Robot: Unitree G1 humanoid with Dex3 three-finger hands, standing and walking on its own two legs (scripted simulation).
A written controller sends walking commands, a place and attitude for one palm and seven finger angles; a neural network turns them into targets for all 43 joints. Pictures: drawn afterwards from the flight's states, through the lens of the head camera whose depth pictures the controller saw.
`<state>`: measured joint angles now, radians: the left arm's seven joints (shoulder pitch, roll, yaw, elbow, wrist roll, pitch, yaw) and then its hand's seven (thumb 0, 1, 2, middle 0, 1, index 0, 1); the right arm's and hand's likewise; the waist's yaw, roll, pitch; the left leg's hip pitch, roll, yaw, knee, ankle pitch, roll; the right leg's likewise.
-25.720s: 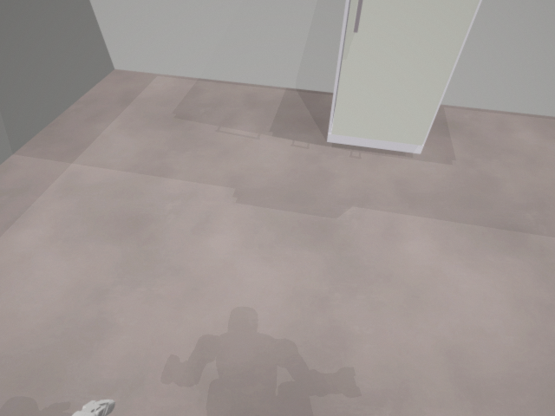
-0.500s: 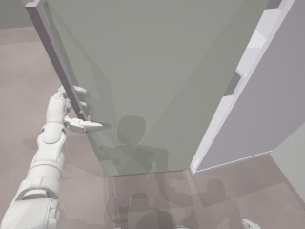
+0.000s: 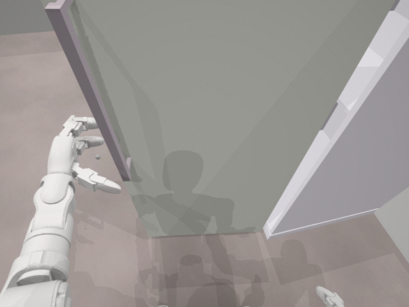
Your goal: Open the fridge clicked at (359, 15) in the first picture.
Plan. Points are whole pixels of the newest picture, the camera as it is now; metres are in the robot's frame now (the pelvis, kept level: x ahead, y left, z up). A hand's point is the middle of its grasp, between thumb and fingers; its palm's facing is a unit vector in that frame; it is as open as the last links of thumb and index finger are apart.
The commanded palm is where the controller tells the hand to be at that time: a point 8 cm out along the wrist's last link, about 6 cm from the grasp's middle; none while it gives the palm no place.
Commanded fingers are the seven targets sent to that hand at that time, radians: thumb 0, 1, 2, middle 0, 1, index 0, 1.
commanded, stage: slip the hand off the handle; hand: left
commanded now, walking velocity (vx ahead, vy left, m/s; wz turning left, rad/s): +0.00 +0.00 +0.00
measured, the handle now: (105, 113) +0.44 +0.21 +0.14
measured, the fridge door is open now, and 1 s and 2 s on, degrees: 79 79 79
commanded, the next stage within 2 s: draw the hand back to the body in 1.06 s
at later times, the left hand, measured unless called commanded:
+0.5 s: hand (68, 165) +0.36 +0.28 +0.07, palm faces +0.15 -0.96 -0.22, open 14.7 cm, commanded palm +0.32 +0.32 +0.08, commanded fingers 0.00 -0.55 0.20 -0.25 -1.15 -0.25 -1.15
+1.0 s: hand (60, 214) +0.26 +0.26 +0.06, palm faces +0.17 -0.96 -0.22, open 14.7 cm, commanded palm +0.23 +0.31 +0.08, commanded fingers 0.00 -0.55 0.20 -0.25 -1.15 -0.25 -1.15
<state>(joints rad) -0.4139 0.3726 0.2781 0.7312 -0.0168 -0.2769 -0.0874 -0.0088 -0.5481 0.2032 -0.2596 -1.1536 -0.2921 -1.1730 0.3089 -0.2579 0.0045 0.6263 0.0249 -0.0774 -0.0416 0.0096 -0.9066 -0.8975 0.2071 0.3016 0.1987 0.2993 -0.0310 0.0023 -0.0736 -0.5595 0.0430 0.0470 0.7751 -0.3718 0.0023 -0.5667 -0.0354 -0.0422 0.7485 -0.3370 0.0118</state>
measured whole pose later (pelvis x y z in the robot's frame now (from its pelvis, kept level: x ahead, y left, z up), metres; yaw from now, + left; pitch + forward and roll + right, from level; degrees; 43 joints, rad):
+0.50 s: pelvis +0.00 +0.00 -0.01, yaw +0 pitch +10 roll -1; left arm -0.35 0.47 0.37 0.70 -0.09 -0.28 -0.25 -0.01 -0.55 0.20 -0.25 -1.15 -0.25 -1.15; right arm 0.34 -0.28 0.01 0.61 0.03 -0.07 -0.05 0.01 -0.91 -0.90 0.21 0.30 0.20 0.30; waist -0.02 0.01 -0.08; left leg -0.61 0.05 0.04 0.83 -0.39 0.01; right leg -0.60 -0.03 -0.05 0.78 -0.34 0.01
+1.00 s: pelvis -0.01 +0.00 -0.01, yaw +1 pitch +6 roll -1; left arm 0.04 0.36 0.30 0.28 -0.15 -0.21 -0.22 -0.01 -0.55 0.20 -0.26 -1.15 -0.26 -1.15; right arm 0.26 -0.26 0.03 0.56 0.03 -0.15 -0.06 0.01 -0.91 -0.90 0.21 0.30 0.20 0.30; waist 0.03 0.03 -0.09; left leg -0.55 0.04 0.02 0.84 -0.39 0.00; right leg -0.54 -0.04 -0.07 0.80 -0.36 0.01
